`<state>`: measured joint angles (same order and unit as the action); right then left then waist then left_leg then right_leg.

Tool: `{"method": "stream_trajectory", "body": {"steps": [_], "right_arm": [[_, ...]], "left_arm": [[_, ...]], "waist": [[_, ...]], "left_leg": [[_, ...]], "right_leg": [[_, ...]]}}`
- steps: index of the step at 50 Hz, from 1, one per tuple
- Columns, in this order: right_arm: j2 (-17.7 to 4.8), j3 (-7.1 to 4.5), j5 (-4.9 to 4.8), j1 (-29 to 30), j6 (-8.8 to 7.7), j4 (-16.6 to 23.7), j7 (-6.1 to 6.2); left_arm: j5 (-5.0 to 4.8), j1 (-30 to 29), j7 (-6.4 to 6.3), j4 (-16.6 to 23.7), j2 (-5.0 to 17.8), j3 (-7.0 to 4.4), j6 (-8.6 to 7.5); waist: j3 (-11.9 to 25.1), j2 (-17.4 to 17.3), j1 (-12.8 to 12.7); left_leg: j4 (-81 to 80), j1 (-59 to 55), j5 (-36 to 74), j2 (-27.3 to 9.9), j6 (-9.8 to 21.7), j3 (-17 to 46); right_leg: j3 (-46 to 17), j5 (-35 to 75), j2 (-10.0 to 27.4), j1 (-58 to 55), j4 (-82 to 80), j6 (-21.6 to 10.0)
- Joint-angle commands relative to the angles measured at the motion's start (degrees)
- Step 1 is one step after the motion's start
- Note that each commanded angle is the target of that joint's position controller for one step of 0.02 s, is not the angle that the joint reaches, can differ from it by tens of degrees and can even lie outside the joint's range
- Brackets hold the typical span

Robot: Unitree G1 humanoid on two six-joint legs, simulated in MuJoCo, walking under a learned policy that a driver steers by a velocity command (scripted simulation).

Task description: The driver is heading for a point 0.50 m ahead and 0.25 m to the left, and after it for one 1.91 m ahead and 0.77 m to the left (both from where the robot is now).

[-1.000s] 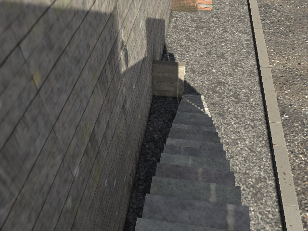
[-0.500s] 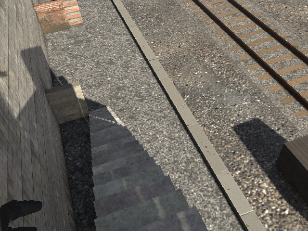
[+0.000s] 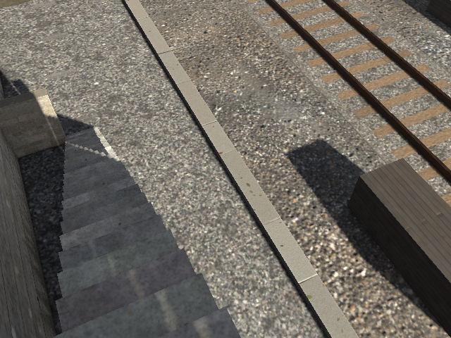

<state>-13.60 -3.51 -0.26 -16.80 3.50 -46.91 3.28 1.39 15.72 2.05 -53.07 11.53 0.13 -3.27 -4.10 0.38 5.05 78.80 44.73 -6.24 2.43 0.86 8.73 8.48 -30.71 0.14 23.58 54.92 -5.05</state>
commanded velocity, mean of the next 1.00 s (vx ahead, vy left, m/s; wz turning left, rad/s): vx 0.97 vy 0.00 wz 0.71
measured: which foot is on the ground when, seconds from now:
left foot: up 0.00-0.32, down 0.34-0.94, up 0.96-1.00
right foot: down 0.00-0.32, up 0.34-0.94, down 0.96-1.00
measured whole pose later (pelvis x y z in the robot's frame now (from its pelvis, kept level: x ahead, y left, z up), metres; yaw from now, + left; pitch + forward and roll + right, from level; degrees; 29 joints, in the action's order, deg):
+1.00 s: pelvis +0.41 +0.18 -0.33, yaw +42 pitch -1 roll +1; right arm -13.5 -0.2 0.4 -11.0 0.3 -39.1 -0.6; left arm 0.0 21.3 2.9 -47.7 17.1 -2.1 -3.2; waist 4.3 0.1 -2.9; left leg 110.7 28.0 -49.0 15.2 6.9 4.3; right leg -0.4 -14.9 -1.3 15.5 32.8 -2.7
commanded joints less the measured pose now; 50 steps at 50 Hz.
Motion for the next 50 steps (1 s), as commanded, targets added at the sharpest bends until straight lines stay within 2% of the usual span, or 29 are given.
{"method": "stream_trajectory", "body": {"steps": [1, 5, 8, 11, 12, 14, 16, 17, 18, 19, 20, 21, 22, 23, 24, 25, 27, 29, 31, 34, 39, 43, 44, 45, 46, 47, 48, 49, 50], "right_arm": [[-4.8, -1.77, 2.35, -3.4, -0.33, 2.9, -0.24], [-2.5, -1.31, 0.31, 8.0, -1.21, 7.3, -2.59], [-2.3, -0.47, 0.25, 19.2, -0.69, 10.6, -4.33], [-3.5, -0.17, -1.44, 23.9, -2.03, 11.5, -5.62], [-4.7, -1.01, -0.8, 19.8, -1.96, 10.2, -5.04], [-7.8, -2.16, -1.09, 12.5, -0.52, 8.8, -4.7], [-8.5, -3.13, -1.77, -1.9, 0.04, 2.6, -4.74], [-7.4, -2.47, -3.75, -4.8, 0.07, 1.0, -4.29], [-11.8, -0.91, -4.25, -3.9, -1.2, 0.1, -4.94], [-12.9, -0.41, -4.55, -2.8, -1.3, 2.1, -4.6], [-12.9, -0.69, -3.34, -0.7, -1.1, 4.0, -3.83], [-14.0, -0.72, -1.41, 4.0, -1.21, 5.0, -2.73], [-12.9, -0.4, -0.86, 10.7, -1.62, 6.1, -2.22], [-13.4, 0.06, 1.11, 14.2, -2.34, 8.0, -1.62], [-13.9, 0.26, 1.32, 18.8, -2.32, 9.9, -1.99], [-10.0, 2.35, 1.7, 17.6, -2.09, 11.2, -2.01], [-8.8, 2.66, 0.65, 16.5, -2.16, 10.4, -2.91], [-11.3, 1.82, 1.22, 16.6, -1.94, 11.2, -2.41], [-9.3, 1.32, 0.3, 8.4, -2.07, 8.4, -2.21], [-7.8, 1.03, 0.14, 5.1, -4.17, 8.8, -1.89], [-2.0, 3.63, -1.67, 8.0, -4.71, 13.3, -1.66], [-3.2, 3.53, 2.47, 6.9, -3.45, 12.3, -3.03], [-4.2, 3.33, 2.97, 10.2, -3.26, 11.4, -3.26], [-5.5, 2.85, 3.97, 4.7, -2.8, 10.6, -3.06], [-6.8, 2.56, 3.24, 4.7, -2.58, 9.1, -2.88], [-5.5, 1.94, 2.17, 3.9, -3.0, 8.1, -3.69], [0.0, 2.41, -0.07, 7.2, -3.48, 10.0, -4.67], [-0.3, 2.53, -1.42, 3.2, -4.32, 12.7, -4.22], [-2.8, 2.7, 0.18, 1.7, -4.91, 13.6, -3.92]], "left_arm": [[0.46, -6.7, 0.65, 6.2, 6.9, -1.63, -3.89], [1.32, -3.0, -0.56, 4.4, 5.3, -0.3, -2.75], [1.0, -0.7, -2.0, 4.5, 6.9, -0.58, -1.88], [1.48, 2.3, -3.31, 3.5, 9.5, -1.93, -0.67], [1.89, -0.5, -3.19, 4.5, 12.9, -2.51, -0.92], [1.3, -3.2, -3.47, 5.1, 11.7, -3.14, 0.84], [1.99, -1.7, -3.34, 3.8, 9.2, -2.74, 2.97], [0.41, -5.9, -2.57, 5.2, 6.3, -2.4, 4.38], [0.76, -10.3, -1.09, 11.1, 1.7, -0.96, 4.91], [2.11, -8.9, -0.81, 17.2, 2.9, -0.25, 3.77], [2.01, -9.5, -1.06, 18.6, 3.4, 0.02, 2.75], [2.5, -10.8, -1.94, 19.1, 4.4, 0.44, 2.01], [3.14, -7.4, -2.35, 16.2, 5.4, -0.19, 2.44], [3.59, -4.5, -3.29, 16.0, 4.7, -0.41, 2.63], [3.11, -7.8, -3.79, 16.4, 7.3, -1.05, 3.63], [3.04, -10.9, -4.08, 17.4, 7.3, -0.83, 5.19], [3.33, -9.5, -3.94, 17.1, 5.2, -0.01, 6.8], [2.85, -7.7, -3.24, 14.9, 7.5, -0.97, 4.78], [2.26, -13.5, -2.55, 17.2, 9.1, -2.18, 3.17], [1.14, -14.9, -3.0, 16.6, 9.0, -2.8, 1.97], [0.21, -13.0, -0.79, 16.0, 6.2, -1.43, 1.05], [-2.91, -8.9, 0.01, 12.9, 9.0, -2.78, 0.22], [-2.46, 0.7, 0.31, 9.5, 10.3, -3.62, -0.07], [-2.91, 5.5, 0.3, 7.7, 10.6, -4.06, -1.27], [-2.25, 10.7, -0.06, 5.2, 10.3, -4.41, -1.03], [-0.42, 17.0, -0.13, 3.4, 10.4, -4.48, -0.55], [-1.66, 22.2, 0.89, 3.9, 9.3, -2.58, 0.5], [-0.86, 19.7, 1.97, 4.1, 10.3, -1.64, 1.05], [-1.47, 23.1, 1.52, 2.8, 15.8, -4.13, 0.32]], "waist": [[9.2, 5.6, 0.4], [4.9, 3.8, -2.9], [-0.8, 1.4, -5.5], [-5.1, 0.6, -8.4], [-1.1, 3.8, -5.8], [-0.1, 1.3, -1.5], [8.1, -6.0, 5.0], [6.7, -15.7, 9.4], [6.2, -23.2, 4.5], [17.4, -13.3, -0.8], [21.8, -5.3, -1.5], [18.5, -2.3, -3.6], [16.1, -3.8, -6.6], [15.6, -3.7, -10.0], [14.2, -4.5, -9.6], [9.3, -1.7, -8.3], [6.5, -5.7, -7.9], [9.2, -4.4, -8.1], [5.9, -1.6, -4.7], [5.2, -5.9, -3.8], [5.2, -5.6, -5.3], [3.5, -7.7, -2.4], [5.9, -6.3, -7.1], [3.8, -1.9, -7.5], [4.3, 1.8, -10.3], [6.3, 6.0, -11.7], [10.1, 10.3, -13.2], [8.6, 9.2, -5.7], [11.9, 10.5, -7.8]], "left_leg": [[-8.5, 5.3, 19.7, -3.9, 2.2, 2.6], [-23.5, 2.2, 34.1, -5.3, 4.9, -1.2], [-32.4, -1.4, 37.2, -6.6, 5.4, -5.2], [-41.7, -2.5, 28.6, -7.7, 5.6, -10.2], [-32.3, -11.9, 26.1, -5.4, 6.0, -15.9], [-43.3, -17.2, 9.1, -9.1, 9.7, -11.9], [-45.0, -38.8, 11.6, -2.7, 11.7, -13.3], [-41.3, -46.8, 26.4, -4.5, 15.8, -7.4], [-27.5, -52.7, 65.9, -6.7, 17.7, -5.4], [-27.5, -58.9, 74.4, -11.4, 22.4, 8.5], [-34.7, -57.7, 60.4, -17.3, 24.9, 18.9], [-39.4, -50.2, 39.0, -18.6, 23.6, 22.7], [-37.9, -44.1, 33.9, -15.8, 22.6, 22.1], [-38.3, -36.5, 24.8, -16.8, 22.2, 25.6], [-40.8, -29.7, 12.0, -16.0, 20.1, 30.0], [-43.7, -19.9, 4.3, -12.1, 17.0, 27.5], [-43.5, -14.8, 0.5, -5.8, 12.7, 23.8], [-42.7, -16.3, 0.1, -5.6, 11.6, 26.0], [-34.9, -26.8, -2.5, -3.2, 13.1, 27.8], [-30.7, -36.8, 10.3, -2.5, 15.7, 31.5], [-26.5, -24.7, 7.8, 2.8, 14.3, 21.5], [-23.7, -22.9, -0.6, 2.8, 13.3, 22.3], [-14.7, -19.3, 5.1, 3.4, 12.7, 19.8], [-8.2, -26.9, 5.5, 4.6, 12.2, 14.8], [3.2, -27.1, 8.0, 5.1, 11.7, 10.6], [24.1, -17.6, -8.9, 9.8, 9.9, 4.4], [48.1, 2.3, -46.5, 15.2, 6.4, -0.9], [50.2, 15.6, -48.3, 10.9, 4.3, -4.8], [44.4, 21.8, -41.8, 8.1, 2.0, -6.5]], "right_leg": [[-18.3, 31.3, 18.3, -6.6, -14.6, 2.1], [-12.3, 21.0, 18.3, -5.5, -9.6, 2.9], [-9.4, 16.0, 20.3, -4.1, -8.9, 2.5], [-7.3, 22.6, 22.6, -8.2, -6.7, 1.9], [-6.8, 23.8, 23.1, -4.1, -4.8, 0.8], [-2.6, 37.4, 24.6, -6.4, 5.6, 2.1], [5.4, 35.7, 15.0, -2.2, 38.4, 4.5], [7.3, 5.9, 3.5, 14.3, 66.1, 6.0], [5.0, -22.6, -1.5, 33.6, 75.2, 8.5], [-1.4, -21.5, -0.1, 38.6, 66.2, 11.1], [-5.7, -20.0, 1.2, 39.4, 59.0, 12.5], [-10.8, -13.2, 3.8, 39.3, 52.3, 11.5], [-11.7, -13.5, 3.9, 37.1, 51.0, 10.9], [-15.1, 5.5, 2.7, 36.7, 44.3, 11.5], [-14.6, 8.3, 1.8, 34.2, 42.9, 12.0], [-14.0, 13.7, 0.4, 32.6, 36.4, 13.8], [-12.8, 13.2, -0.3, 26.2, 29.8, 13.6], [-13.5, 20.7, -0.4, 21.1, 31.8, 10.7], [-16.8, 27.8, -0.7, 30.5, 23.3, 9.3], [-17.9, 27.4, -1.3, 36.7, 15.4, 9.3], [-12.4, 35.5, -3.0, 14.0, -4.6, 8.0], [-13.7, 37.4, 2.9, -3.7, -23.4, 4.1], [-8.6, 40.5, 0.6, -13.4, -18.1, 3.5], [-10.9, 35.0, 3.4, -9.5, -37.4, 2.5], [-6.1, 39.6, 3.3, -14.8, -42.1, 2.0], [-8.5, 38.5, 5.3, -23.1, -36.9, -1.8], [-17.7, 59.3, 12.4, -36.3, -18.1, -3.7], [-28.5, 86.6, 14.5, -40.8, -9.8, -3.5], [-40.5, 76.0, 20.3, -44.8, -16.9, -12.9]]}}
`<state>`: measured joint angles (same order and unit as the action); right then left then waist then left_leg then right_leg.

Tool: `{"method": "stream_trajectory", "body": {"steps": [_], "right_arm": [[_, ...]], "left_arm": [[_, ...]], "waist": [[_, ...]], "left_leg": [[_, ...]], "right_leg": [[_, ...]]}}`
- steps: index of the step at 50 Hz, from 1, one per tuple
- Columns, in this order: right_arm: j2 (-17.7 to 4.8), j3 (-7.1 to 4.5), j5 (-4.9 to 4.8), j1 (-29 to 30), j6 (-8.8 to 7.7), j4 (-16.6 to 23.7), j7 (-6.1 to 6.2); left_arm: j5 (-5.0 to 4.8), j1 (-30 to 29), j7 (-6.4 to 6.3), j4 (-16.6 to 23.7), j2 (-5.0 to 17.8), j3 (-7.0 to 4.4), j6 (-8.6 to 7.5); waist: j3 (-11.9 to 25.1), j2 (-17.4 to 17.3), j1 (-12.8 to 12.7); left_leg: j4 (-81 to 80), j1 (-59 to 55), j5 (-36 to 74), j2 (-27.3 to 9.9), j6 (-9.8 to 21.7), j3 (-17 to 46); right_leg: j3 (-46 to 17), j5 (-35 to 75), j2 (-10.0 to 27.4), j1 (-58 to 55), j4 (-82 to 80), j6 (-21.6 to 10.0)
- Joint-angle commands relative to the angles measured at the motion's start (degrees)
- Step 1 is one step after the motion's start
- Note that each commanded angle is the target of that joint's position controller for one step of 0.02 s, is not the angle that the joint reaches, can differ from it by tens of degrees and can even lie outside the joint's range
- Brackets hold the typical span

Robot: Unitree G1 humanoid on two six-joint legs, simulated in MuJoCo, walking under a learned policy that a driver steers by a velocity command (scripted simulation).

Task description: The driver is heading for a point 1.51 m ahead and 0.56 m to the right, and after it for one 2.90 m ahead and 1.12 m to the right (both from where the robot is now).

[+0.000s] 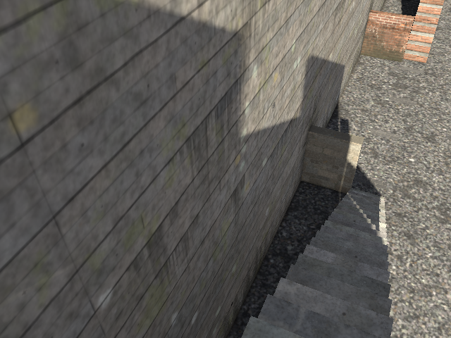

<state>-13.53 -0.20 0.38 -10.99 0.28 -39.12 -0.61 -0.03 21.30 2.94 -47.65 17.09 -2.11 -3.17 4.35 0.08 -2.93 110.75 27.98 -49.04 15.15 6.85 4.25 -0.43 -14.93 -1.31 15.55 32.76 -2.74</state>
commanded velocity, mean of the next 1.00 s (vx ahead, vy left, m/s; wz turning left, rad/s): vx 0.15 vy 0.00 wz -0.69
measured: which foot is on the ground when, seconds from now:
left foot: up 0.00-0.32, down 0.34-0.58, up 0.60-0.82, down 0.84-1.00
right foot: down 0.00-0.44, up 0.46-0.60, down 0.62-0.78, up 0.80-1.00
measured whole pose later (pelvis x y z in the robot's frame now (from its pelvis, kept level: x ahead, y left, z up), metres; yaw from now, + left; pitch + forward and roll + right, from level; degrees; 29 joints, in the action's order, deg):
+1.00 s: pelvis +0.26 -0.03 -0.22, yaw -42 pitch -2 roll +1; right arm -12.5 3.6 0.1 -23.2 -3.1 -46.2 -0.7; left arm 1.0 0.6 -2.6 -32.5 12.5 -0.7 5.6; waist 2.2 2.7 4.5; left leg 43.5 19.4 -21.4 4.6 4.4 -3.0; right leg -14.2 -26.6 -10.8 54.7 124.8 2.7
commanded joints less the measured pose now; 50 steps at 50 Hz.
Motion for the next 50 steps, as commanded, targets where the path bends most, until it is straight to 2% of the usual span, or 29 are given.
{"method": "stream_trajectory", "body": {"steps": [1, 2, 4, 6, 8, 10, 14, 17, 19, 21, 25, 28, 30, 31, 32, 33, 34, 35, 36, 37, 39, 41, 42, 43, 44, 45, 48, 49, 50], "right_arm": [[-4.0, -0.57, 1.26, 1.2, -1.67, 4.9, 0.38], [-5.5, -0.84, 1.5, 8.5, -1.14, 4.0, 1.35], [-7.0, -1.38, 0.7, 11.2, -0.25, 3.4, 1.27], [-3.7, 0.08, -0.1, 12.3, 0.98, 4.8, 0.75], [0.1, 0.34, 1.88, 5.0, 2.05, 0.8, 1.09], [-2.1, -0.76, 0.96, 0.3, 2.16, -1.7, 1.88], [-5.6, -2.03, 1.95, 15.9, -1.5, 4.1, 1.95], [-5.4, -2.41, -0.15, 16.8, -4.21, 5.2, 1.38], [-8.5, -3.74, -1.43, 9.8, -5.03, 5.0, 2.18], [-10.6, -3.89, -1.07, -0.6, -4.1, 2.7, 2.14], [-7.5, -1.98, 1.69, -2.1, -1.89, 3.4, 2.14], [-7.9, -2.22, 3.09, 20.1, -4.21, 9.4, 2.83], [-7.5, -2.02, 0.39, 29.7, -4.15, 12.2, 2.38], [-6.4, -2.07, -0.44, 29.0, -3.73, 12.5, 1.22], [-4.5, -1.64, 1.19, 19.5, -3.19, 14.3, 0.41], [-6.2, -1.02, 4.12, 19.5, -3.34, 15.2, 0.22], [-9.4, -0.34, 4.89, 28.6, -5.51, 18.3, -0.93], [-8.7, -0.8, 4.4, 22.1, -6.69, 15.1, -2.54], [-6.2, -0.64, 3.84, 10.1, -5.9, 10.5, -3.24], [-9.0, -0.37, 1.93, 6.3, -5.83, 8.2, -3.79], [-2.9, 1.72, -2.41, -1.1, -6.41, 5.5, -4.79], [-3.4, 1.13, -1.44, -15.3, -5.07, 0.7, -2.17], [-5.6, 1.18, 0.66, -15.2, -4.16, 1.9, -0.92], [-5.7, 3.0, 0.93, -11.9, -3.87, 2.7, 0.02], [-9.9, 2.04, 1.96, -12.2, -4.65, 3.1, 0.56], [-8.7, 1.23, -0.2, -14.6, -4.57, 1.5, 0.23], [-8.8, 0.93, -1.74, -9.7, -5.02, -0.2, 0.46], [-10.1, 1.18, -0.04, -5.2, -5.17, -0.6, 0.74], [-4.5, 3.23, 0.21, -6.4, -5.16, -2.7, -0.38]], "left_arm": [[-0.44, 17.7, -0.04, -3.6, 9.9, -2.27, -0.63], [1.15, 13.6, -1.0, -3.2, 7.8, -1.82, -1.11], [1.8, 9.8, -2.24, -2.2, 5.9, -0.59, -1.97], [-0.14, 2.4, -3.66, 0.4, 3.7, 0.34, -1.0], [-0.57, 1.6, -3.97, 0.5, 5.9, -0.41, 0.23], [-0.69, 0.4, -3.68, 1.5, 6.3, -0.28, 1.1], [1.05, 6.5, -5.27, 2.2, 6.2, -1.74, 3.52], [1.46, 2.1, -5.54, 5.3, 7.0, -2.63, 5.1], [0.29, -3.5, -3.9, 9.5, 7.9, -2.92, 5.3], [-0.79, -8.3, -3.91, 14.8, 9.5, -3.52, 6.0], [0.25, -19.7, -2.27, 18.0, 6.7, -2.44, 4.7], [1.89, 2.8, -2.22, 11.2, 8.3, -4.16, 4.96], [2.3, 10.2, -3.87, 10.3, 9.6, -4.37, 6.04], [1.55, 13.0, -4.32, 10.4, 9.3, -3.86, 6.31], [0.09, 6.9, -4.42, 13.1, 9.3, -2.54, 6.25], [-0.66, -2.1, -5.42, 17.3, 14.0, -3.8, 6.0], [2.46, -14.6, -7.67, 21.8, 14.7, -3.58, 5.79], [2.31, -19.2, -8.95, 20.2, 12.7, -3.19, 5.56], [0.32, -19.2, -9.62, 18.0, 11.6, -3.55, 6.21], [1.61, -22.8, -10.6, 21.2, 13.0, -3.73, 5.84], [0.37, -24.5, -10.2, 18.4, 13.0, -4.73, 5.73], [-0.59, -26.9, -7.36, 18.6, 11.8, -4.69, 7.03], [-1.33, -26.5, -4.77, 20.9, 7.1, -3.98, 7.43], [-4.57, -19.8, -2.68, 22.7, -3.4, -1.71, 7.11], [-2.53, -12.2, -2.6, 26.1, -5.1, 0.22, 6.05], [0.8, -14.6, -3.57, 23.7, -0.8, 0.08, 5.99], [2.97, -19.3, -5.62, 21.0, 4.0, -0.68, 8.01], [1.26, -22.2, -6.05, 20.9, 2.6, -0.24, 8.86], [0.7, -23.4, -6.99, 18.2, 3.4, -0.38, 9.55]], "waist": [[-1.0, 7.6, -1.1], [-6.7, 3.7, -1.9], [-14.0, 0.5, 0.2], [-14.5, 0.4, 4.2], [-7.4, 6.7, 3.8], [-2.7, 10.5, 4.5], [-3.8, 8.3, -6.0], [-4.3, 6.1, -4.7], [-5.7, -1.3, 0.0], [2.4, -17.8, 5.0], [-5.2, -14.5, 8.0], [0.3, -10.5, -6.7], [1.3, 2.8, -14.6], [-1.2, 17.3, -16.6], [-3.2, 18.1, -5.2], [-1.5, 18.7, -2.3], [-10.2, 9.2, -1.7], [-8.6, 6.4, 3.8], [-2.0, 8.1, 7.4], [1.0, 5.1, 7.4], [2.5, 1.4, 10.6], [4.5, -2.0, 18.8], [6.6, -1.3, 16.3], [8.7, -7.8, 8.2], [9.4, -15.2, 2.6], [6.4, -7.9, 4.2], [0.4, -2.8, 2.3], [-0.8, -7.9, 2.1], [-6.8, -0.9, 2.4]], "left_leg": [[8.4, 40.8, 4.4, -8.4, -5.2, -2.7], [2.5, 41.6, 11.1, -12.7, -5.0, 0.6], [-13.4, 36.2, 26.3, -15.5, -6.5, 1.5], [-37.7, 20.8, 45.2, -15.8, -9.1, -1.8], [-42.0, 1.9, 51.1, -13.8, -8.6, -6.6], [-40.2, -7.1, 57.3, -12.0, -7.4, -8.2], [-57.0, 20.5, 55.5, -14.6, -8.9, 3.5], [-62.5, 15.7, 48.8, -14.7, -10.0, 8.5], [-68.1, -1.8, 45.1, -15.9, -8.9, 8.0], [-88.3, -22.6, 49.8, -22.8, -6.0, 16.4], [-91.6, -21.2, 42.1, -29.8, -1.5, 16.8], [-76.2, 11.1, 45.0, -24.6, -7.1, 1.2], [-56.7, 25.0, 35.5, -16.5, -11.0, -4.4], [-36.0, 34.1, 20.3, -9.8, -11.0, -5.8], [-32.6, 36.9, 17.4, -9.9, -9.5, 0.6], [-38.0, 34.3, 20.1, -10.7, -8.9, 5.2], [-52.4, 27.8, 32.9, -6.8, -8.9, -3.6], [-57.1, 15.1, 50.3, -6.2, -8.7, -4.6], [-58.5, 8.8, 56.3, -4.8, -6.9, -4.2], [-71.0, -7.0, 70.9, -0.6, -9.8, -15.3], [-89.7, -33.0, 87.5, -10.6, -6.5, -3.8], [-96.3, -48.4, 93.3, -21.3, -1.7, -1.9], [-89.5, -51.4, 85.8, -27.6, -1.2, 2.4], [-74.6, -49.6, 116.7, -31.2, -5.9, 2.0], [-68.6, -48.0, 137.5, -40.7, -1.7, 14.4], [-70.4, -45.0, 127.2, -38.6, -1.6, 14.9], [-75.0, -19.5, 94.8, -32.1, -2.0, 17.2], [-83.1, -8.4, 75.1, -34.5, 1.4, 26.2], [-82.9, -1.1, 70.5, -29.4, -0.5, 22.8]], "right_leg": [[-39.1, 42.3, 23.7, -28.4, -3.4, -19.8], [-40.2, 18.8, 21.5, -19.9, -7.7, -20.1], [-37.7, 17.2, 16.8, -2.4, -5.7, -15.8], [-26.5, 22.1, 9.5, 13.6, -5.2, -9.6], [-20.9, 40.0, 5.9, 17.3, -0.4, -5.8], [-18.1, 41.5, 3.7, 17.2, 2.8, -4.3], [-27.9, 21.4, 2.7, -12.1, 13.7, -9.6], [-36.5, 21.5, 4.9, -6.8, 17.9, -12.6], [-30.8, 15.8, 1.8, 12.4, 25.3, -7.3], [-13.1, -3.4, -7.9, 24.0, 33.5, 1.8], [-2.8, -19.7, -4.4, 32.1, 31.0, 4.3], [-3.9, 0.5, -0.4, -1.8, 38.3, 1.1], [-9.6, 7.1, 1.0, -18.9, 22.3, -4.8], [-16.9, 23.1, 4.4, -25.4, 10.6, -8.4], [-29.9, 43.0, 6.4, -18.1, 9.8, -9.1], [-43.1, 41.2, 8.1, -9.0, 3.9, -10.6], [-38.0, -5.8, 1.1, 9.6, -3.4, -3.9], [-30.0, -8.1, -4.2, 15.0, 10.5, -4.8], [-24.6, 19.4, -6.2, 11.5, 20.5, -7.7], [-18.1, -10.3, -9.3, 18.9, 13.6, 1.3], [-14.0, -31.5, -13.3, 29.3, 29.4, 3.0], [-1.4, -31.6, -17.0, 36.7, 65.8, 4.5], [-2.2, -29.2, -15.8, 40.8, 91.7, 5.4], [-7.6, -38.1, -15.6, 44.8, 108.4, 4.3], [-11.7, -33.3, -9.8, 50.9, 104.9, 4.7], [-14.2, -25.4, -9.6, 56.8, 104.5, 4.6], [-16.2, -7.3, -9.0, 51.9, 93.5, 4.8], [-15.9, -4.9, -9.0, 48.0, 89.8, 6.3], [-15.4, -3.0, -8.1, 45.1, 87.5, 6.7]]}}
